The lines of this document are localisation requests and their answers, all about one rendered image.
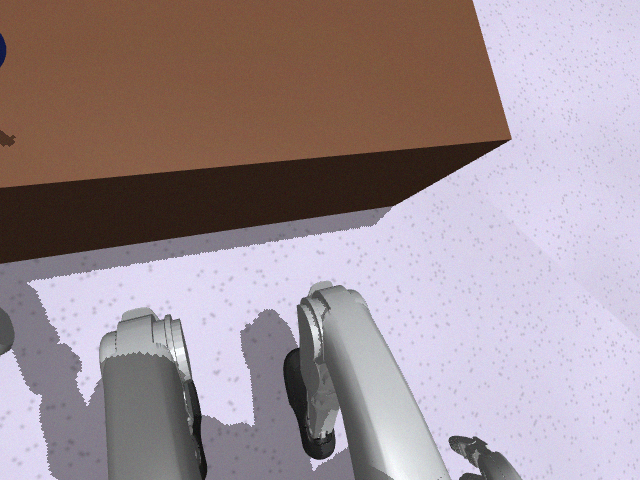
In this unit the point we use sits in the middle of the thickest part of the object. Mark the right robot foot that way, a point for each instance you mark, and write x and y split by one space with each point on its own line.
297 395

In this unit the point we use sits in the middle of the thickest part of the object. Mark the left robot foot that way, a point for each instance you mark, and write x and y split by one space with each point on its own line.
196 435

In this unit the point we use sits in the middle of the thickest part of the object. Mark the right robot hand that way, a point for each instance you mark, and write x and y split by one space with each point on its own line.
492 465

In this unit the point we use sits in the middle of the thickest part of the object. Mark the bottle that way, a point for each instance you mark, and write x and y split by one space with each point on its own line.
2 50

